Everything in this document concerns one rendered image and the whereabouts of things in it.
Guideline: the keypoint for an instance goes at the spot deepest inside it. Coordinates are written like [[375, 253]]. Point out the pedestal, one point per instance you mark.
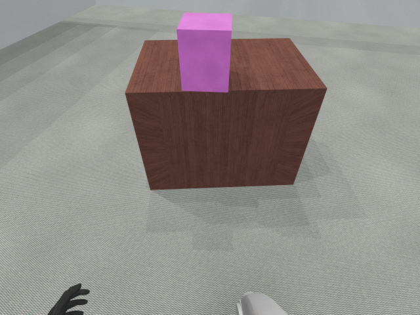
[[254, 135]]

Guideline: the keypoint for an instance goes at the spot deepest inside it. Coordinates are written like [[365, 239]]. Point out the left robot hand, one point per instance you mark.
[[64, 302]]

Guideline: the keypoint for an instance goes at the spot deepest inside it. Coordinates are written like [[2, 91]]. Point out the carton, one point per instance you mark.
[[204, 43]]

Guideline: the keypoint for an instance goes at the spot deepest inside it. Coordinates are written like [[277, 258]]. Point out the right robot thigh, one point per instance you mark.
[[258, 304]]

